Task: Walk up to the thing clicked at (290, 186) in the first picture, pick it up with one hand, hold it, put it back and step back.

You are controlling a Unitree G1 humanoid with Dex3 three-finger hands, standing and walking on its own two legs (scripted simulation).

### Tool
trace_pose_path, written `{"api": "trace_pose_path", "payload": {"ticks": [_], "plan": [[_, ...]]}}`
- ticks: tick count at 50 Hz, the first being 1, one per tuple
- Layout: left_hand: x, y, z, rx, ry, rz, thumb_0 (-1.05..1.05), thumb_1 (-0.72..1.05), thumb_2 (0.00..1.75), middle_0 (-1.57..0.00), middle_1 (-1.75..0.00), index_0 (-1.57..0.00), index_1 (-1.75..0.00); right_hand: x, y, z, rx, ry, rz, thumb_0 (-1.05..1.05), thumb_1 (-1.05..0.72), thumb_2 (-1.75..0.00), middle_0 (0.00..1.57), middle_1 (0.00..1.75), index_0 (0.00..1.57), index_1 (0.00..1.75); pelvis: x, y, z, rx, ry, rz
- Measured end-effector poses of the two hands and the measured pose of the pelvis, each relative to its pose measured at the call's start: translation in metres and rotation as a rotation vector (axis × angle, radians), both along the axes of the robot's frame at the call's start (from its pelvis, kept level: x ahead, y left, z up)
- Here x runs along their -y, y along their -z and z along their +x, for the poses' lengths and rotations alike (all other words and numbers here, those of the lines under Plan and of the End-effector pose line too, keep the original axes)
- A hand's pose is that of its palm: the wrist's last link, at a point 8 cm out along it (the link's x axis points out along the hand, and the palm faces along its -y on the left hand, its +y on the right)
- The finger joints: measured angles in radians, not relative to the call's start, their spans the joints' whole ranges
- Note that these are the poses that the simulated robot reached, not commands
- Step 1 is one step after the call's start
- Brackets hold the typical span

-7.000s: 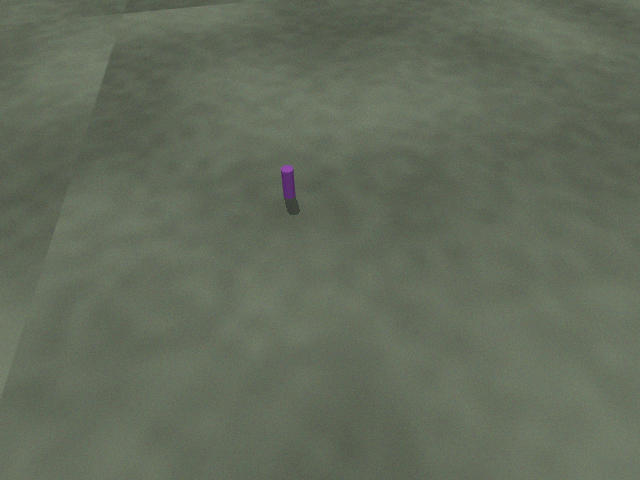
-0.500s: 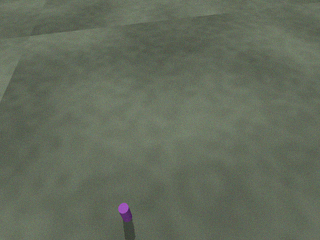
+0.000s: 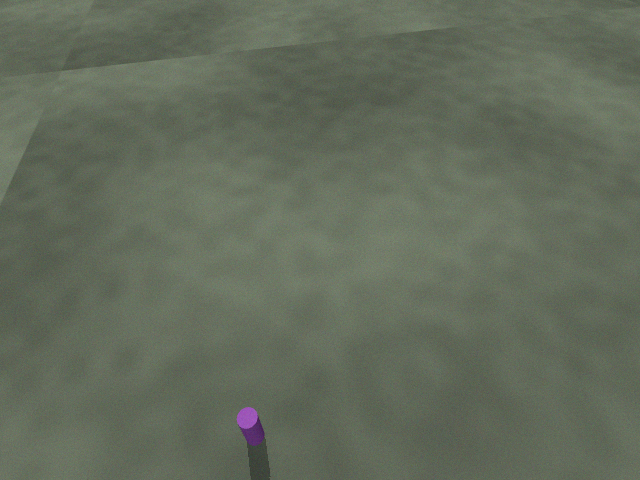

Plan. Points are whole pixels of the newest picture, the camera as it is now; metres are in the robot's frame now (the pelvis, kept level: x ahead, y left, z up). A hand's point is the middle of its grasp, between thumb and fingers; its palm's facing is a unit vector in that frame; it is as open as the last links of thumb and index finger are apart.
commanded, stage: stand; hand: left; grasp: from the side
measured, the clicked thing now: (251, 427) +0.41 +0.23 -0.70
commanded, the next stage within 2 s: go down in 0.24 s
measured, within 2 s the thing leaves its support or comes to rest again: neither
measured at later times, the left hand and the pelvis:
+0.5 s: hand out of the picture +0.12 +0.25 -0.16, palm faces +0.06 -0.94 -0.32, open 9.0 cm; pelvis -0.01 +0.00 -0.01, yaw +1 degrees
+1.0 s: hand out of the picture +0.14 +0.28 -0.18, palm faces +0.06 -0.93 -0.35, open 16.7 cm; pelvis +0.00 +0.01 -0.06, yaw +0 degrees
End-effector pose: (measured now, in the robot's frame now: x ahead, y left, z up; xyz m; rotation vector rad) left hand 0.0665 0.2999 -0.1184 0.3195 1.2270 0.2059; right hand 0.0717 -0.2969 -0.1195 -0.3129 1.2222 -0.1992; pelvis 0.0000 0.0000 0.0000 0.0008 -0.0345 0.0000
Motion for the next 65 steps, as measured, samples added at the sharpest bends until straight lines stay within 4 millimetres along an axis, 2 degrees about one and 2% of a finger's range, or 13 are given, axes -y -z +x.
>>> {"api": "trace_pose_path", "payload": {"ticks": [18, 21, 27, 31, 37, 46, 56, 65], "plan": [[-0.001, 0.0, -0.006, -0.013, -0.008, 0.003, 0.01, 0.9, 0.9, -0.21, -0.3, -0.21, -0.3, -0.001, 0.001, 0.0, -0.002, -0.003, 0.003, 0.0, -0.9, -0.9, 0.21, 0.3, 0.2, 0.3, 0.0, 0.0, 0.0, 0.002, -0.001, 0.0], [0.003, -0.001, 0.009, 0.066, -0.043, -0.004, 0.01, 0.86, 0.86, -0.2, -0.26, -0.2, -0.26, -0.007, 0.001, 0.005, 0.072, -0.003, 0.006, 0.0, -0.92, -0.9, 0.21, 0.3, 0.2, 0.3, 0.0, 0.003, -0.005, -0.026, -0.014, -0.001], [0.0, 0.008, 0.055, 0.127, -0.03, -0.024, 0.01, 0.6, 0.62, -0.11, -0.19, -0.12, -0.18, -0.028, 0.006, 0.007, 0.139, -0.005, 0.036, 0.0, -0.96, -0.91, 0.21, 0.3, 0.2, 0.3, 0.001, 0.014, -0.015, -0.107, -0.015, -0.006], [-0.006, 0.009, 0.071, 0.156, -0.009, -0.009, 0.01, 0.37, 0.51, -0.07, -0.23, -0.09, -0.22, -0.038, 0.01, 0.005, 0.167, 0.02, 0.057, 0.0, -0.96, -0.91, 0.21, 0.3, 0.2, 0.3, -0.001, 0.02, -0.014, -0.136, -0.006, -0.006], [-0.013, 0.012, 0.068, 0.118, -0.01, 0.01, 0.0, 0.01, 0.39, -0.05, -0.27, -0.06, -0.26, -0.047, 0.013, 0.011, 0.218, 0.031, 0.071, 0.01, -0.93, -0.9, 0.21, 0.3, 0.2, 0.3, -0.007, 0.028, -0.009, -0.168, 0.0, -0.009], [-0.017, 0.026, 0.064, 0.149, -0.028, 0.011, 0.0, -0.4, 0.28, -0.06, -0.27, -0.06, -0.27, -0.049, 0.022, 0.043, 0.323, -0.015, 0.038, 0.01, -0.86, -0.89, 0.21, 0.3, 0.2, 0.3, -0.011, 0.051, -0.005, -0.224, -0.005, -0.017], [-0.022, 0.032, 0.062, 0.155, -0.033, 0.01, 0.0, -0.55, 0.17, -0.08, -0.22, -0.09, -0.22, -0.053, 0.025, 0.075, 0.429, -0.055, 0.008, 0.01, -0.84, -0.88, 0.21, 0.3, 0.2, 0.3, -0.01, 0.068, -0.001, -0.263, -0.014, -0.03], [-0.029, 0.042, 0.058, 0.176, -0.045, 0.006, 0.0, -0.58, 0.11, -0.09, -0.17, -0.09, -0.17, -0.057, 0.037, 0.082, 0.463, -0.081, 0.002, 0.01, -0.85, -0.88, 0.21, 0.3, 0.2, 0.3, -0.007, 0.085, -0.004, -0.309, -0.017, -0.04]]}}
